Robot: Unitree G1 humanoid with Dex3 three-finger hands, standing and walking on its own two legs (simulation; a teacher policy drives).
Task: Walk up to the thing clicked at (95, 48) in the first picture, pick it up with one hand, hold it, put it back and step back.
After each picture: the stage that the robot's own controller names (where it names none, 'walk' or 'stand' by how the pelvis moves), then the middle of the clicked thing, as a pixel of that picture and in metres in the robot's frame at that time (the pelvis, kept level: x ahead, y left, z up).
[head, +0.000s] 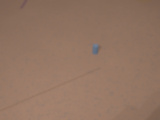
stand; (95, 49) +1.35 -0.14 -0.72
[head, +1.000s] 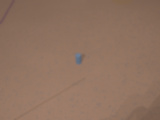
walk; (78, 58) +1.24 +0.15 -0.70
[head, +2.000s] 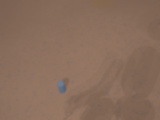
walk; (61, 87) +0.81 +0.27 -0.72
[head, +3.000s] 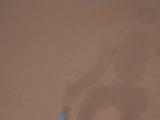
walk; out of the picture +0.50 +0.23 -0.72
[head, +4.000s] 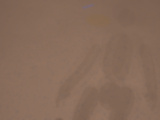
stand; out of the picture +0.42 +0.21 -0.72
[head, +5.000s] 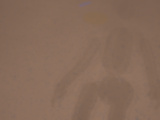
stand; out of the picture +0.37 +0.23 -0.72
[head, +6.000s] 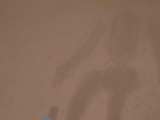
walk; out of the picture +0.37 +0.24 -0.68
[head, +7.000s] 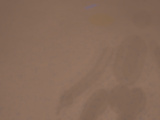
walk; out of the picture +0.41 +0.27 -0.69
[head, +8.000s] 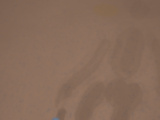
walk; out of the picture +0.43 +0.23 -0.69
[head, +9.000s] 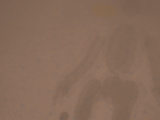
stand; out of the picture +0.40 +0.20 -0.70
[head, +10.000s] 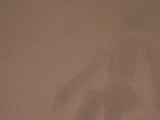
stand; out of the picture +0.41 +0.18 -0.72
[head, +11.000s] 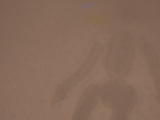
walk; out of the picture +0.37 +0.25 -0.70
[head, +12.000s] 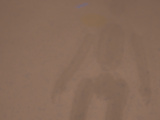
stand; out of the picture +0.29 +0.22 -0.72
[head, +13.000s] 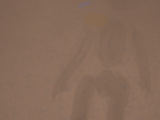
stand; out of the picture +0.26 +0.21 -0.72
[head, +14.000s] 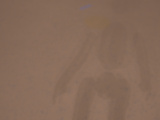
stand; out of the picture +0.26 +0.21 -0.72
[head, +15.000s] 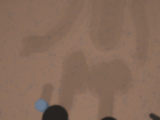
go down; (42, 106) +0.30 +0.24 -0.52
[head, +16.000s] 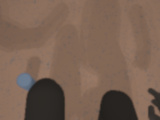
go down; (27, 82) +0.33 +0.30 -0.33
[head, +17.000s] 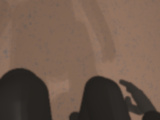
close in; out of the picture +0.30 +0.33 -0.26
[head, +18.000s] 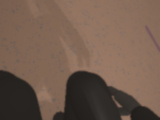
rest palm; out of the picture +0.27 +0.34 -0.22
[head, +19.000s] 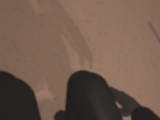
lift; out of the picture +0.27 +0.35 -0.21
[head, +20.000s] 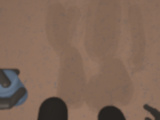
lift; (11, 89) +0.30 +0.25 -0.01
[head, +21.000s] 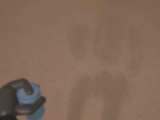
hold; (32, 102) +0.29 +0.19 +0.00
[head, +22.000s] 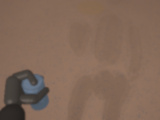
hold; (36, 92) +0.33 +0.17 +0.01
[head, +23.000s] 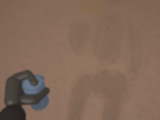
hold; (36, 93) +0.32 +0.17 +0.00
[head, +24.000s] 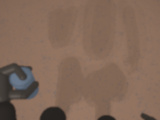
crouch; (25, 84) +0.34 +0.21 -0.06
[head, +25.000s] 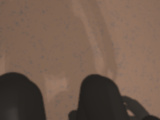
lower; out of the picture +0.31 +0.33 -0.19
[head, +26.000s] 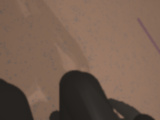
lower; out of the picture +0.32 +0.35 -0.22
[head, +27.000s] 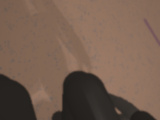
lower; out of the picture +0.31 +0.36 -0.21
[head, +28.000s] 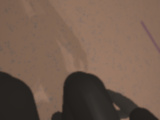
lower; out of the picture +0.30 +0.36 -0.21
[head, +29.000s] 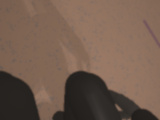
lower; out of the picture +0.29 +0.36 -0.21
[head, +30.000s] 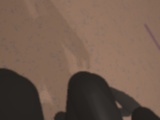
withdraw; out of the picture +0.27 +0.35 -0.21
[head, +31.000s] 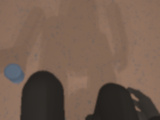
walk; (15, 74) +0.34 +0.31 -0.31
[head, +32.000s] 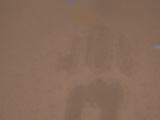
stand; out of the picture +0.26 +0.21 -0.65
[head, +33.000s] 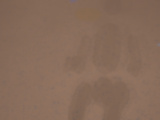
stand; out of the picture +0.29 +0.24 -0.66
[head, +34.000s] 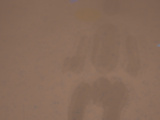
stand; out of the picture +0.29 +0.23 -0.66
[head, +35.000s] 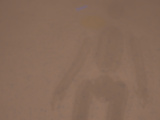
stand; out of the picture +0.30 +0.21 -0.72
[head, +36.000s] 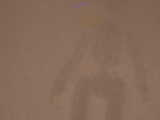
stand; out of the picture +0.28 +0.22 -0.72
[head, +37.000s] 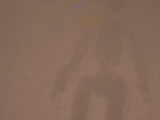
walk; out of the picture +0.27 +0.23 -0.72
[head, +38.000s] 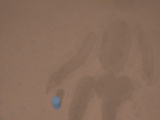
walk; (56, 102) +0.54 +0.21 -0.71
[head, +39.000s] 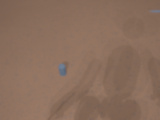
stand; (62, 70) +0.91 +0.27 -0.70
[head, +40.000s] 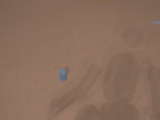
stand; (63, 75) +0.91 +0.20 -0.70
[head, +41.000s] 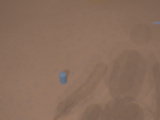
stand; (63, 78) +0.90 +0.21 -0.72
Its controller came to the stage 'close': yes
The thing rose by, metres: 0.70
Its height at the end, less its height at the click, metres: +0.00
